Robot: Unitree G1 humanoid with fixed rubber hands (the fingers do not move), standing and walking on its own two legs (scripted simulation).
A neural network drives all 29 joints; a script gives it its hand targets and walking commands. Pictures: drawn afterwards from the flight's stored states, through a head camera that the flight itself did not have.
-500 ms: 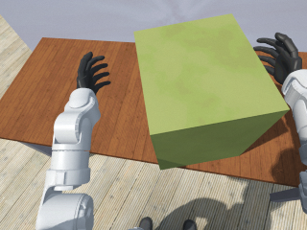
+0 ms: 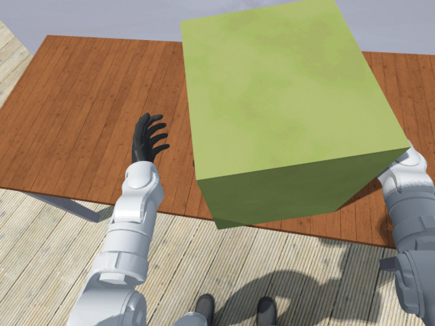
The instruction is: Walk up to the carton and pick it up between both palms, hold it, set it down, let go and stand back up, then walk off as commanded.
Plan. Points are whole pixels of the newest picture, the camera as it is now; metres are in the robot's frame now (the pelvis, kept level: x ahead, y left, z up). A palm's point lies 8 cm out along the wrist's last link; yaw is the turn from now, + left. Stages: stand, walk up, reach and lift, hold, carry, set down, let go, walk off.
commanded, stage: reach and lift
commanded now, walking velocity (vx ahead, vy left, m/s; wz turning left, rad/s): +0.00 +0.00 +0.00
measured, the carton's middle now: (266, 129) +0.48 +0.00 -0.01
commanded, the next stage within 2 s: none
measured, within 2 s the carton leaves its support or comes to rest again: neither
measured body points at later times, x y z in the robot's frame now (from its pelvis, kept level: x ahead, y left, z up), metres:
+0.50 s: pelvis -0.01 +0.00 -0.02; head +0.17 -0.05 +0.39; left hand +0.40 +0.20 -0.03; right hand +0.50 -0.18 -0.04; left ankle +0.01 +0.15 -0.73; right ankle +0.04 -0.10 -0.73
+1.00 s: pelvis +0.00 +0.00 -0.02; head +0.17 -0.02 +0.39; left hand +0.40 +0.18 -0.03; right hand +0.50 -0.16 -0.04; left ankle +0.01 +0.15 -0.73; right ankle +0.04 -0.10 -0.73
